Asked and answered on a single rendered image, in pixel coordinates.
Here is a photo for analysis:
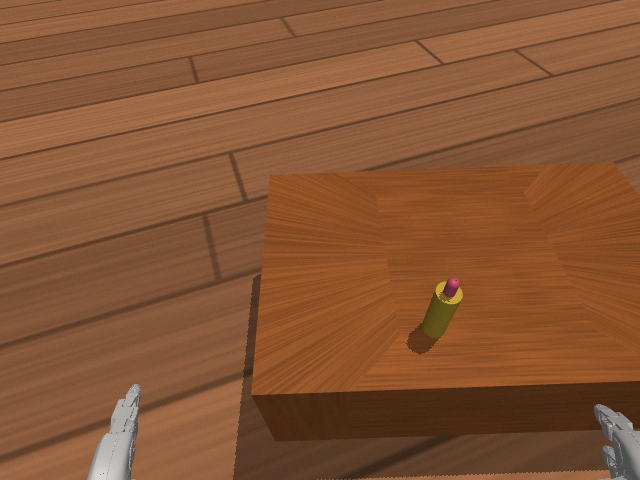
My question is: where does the right robot hand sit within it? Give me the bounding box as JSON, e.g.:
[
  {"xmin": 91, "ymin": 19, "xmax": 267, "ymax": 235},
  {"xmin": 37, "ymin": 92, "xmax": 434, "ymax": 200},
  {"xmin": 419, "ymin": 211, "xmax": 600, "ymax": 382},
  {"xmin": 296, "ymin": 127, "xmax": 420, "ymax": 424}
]
[{"xmin": 594, "ymin": 404, "xmax": 640, "ymax": 480}]

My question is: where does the left robot hand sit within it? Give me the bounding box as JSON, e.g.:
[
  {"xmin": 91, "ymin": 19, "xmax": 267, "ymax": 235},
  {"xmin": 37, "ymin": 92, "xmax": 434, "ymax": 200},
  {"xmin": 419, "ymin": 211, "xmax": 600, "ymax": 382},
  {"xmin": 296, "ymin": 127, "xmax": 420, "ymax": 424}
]
[{"xmin": 87, "ymin": 384, "xmax": 141, "ymax": 480}]

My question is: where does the bottle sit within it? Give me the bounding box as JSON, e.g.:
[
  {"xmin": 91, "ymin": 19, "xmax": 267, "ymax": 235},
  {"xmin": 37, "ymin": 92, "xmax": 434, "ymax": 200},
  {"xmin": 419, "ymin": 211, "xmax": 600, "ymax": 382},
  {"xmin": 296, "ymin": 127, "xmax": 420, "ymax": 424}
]
[{"xmin": 422, "ymin": 277, "xmax": 463, "ymax": 338}]

